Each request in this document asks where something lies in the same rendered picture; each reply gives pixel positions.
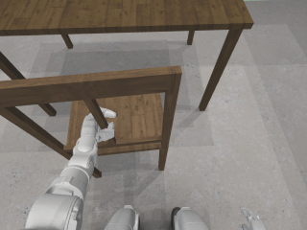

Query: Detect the right robot foot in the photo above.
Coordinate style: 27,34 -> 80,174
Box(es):
171,207 -> 181,230

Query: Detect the robot left forearm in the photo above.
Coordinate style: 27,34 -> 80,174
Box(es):
25,135 -> 98,229

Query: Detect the robot left hand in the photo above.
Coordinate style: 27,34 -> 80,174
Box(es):
81,106 -> 116,143

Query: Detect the robot right hand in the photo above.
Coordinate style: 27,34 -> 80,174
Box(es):
237,206 -> 268,230

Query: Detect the table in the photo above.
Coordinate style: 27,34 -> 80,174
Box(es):
0,0 -> 254,117

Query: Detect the robot left upper arm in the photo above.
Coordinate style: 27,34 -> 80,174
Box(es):
19,193 -> 83,230

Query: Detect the robot left thigh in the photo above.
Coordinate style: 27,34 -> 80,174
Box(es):
104,208 -> 139,230

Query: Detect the chair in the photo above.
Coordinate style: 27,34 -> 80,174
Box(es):
0,65 -> 182,178

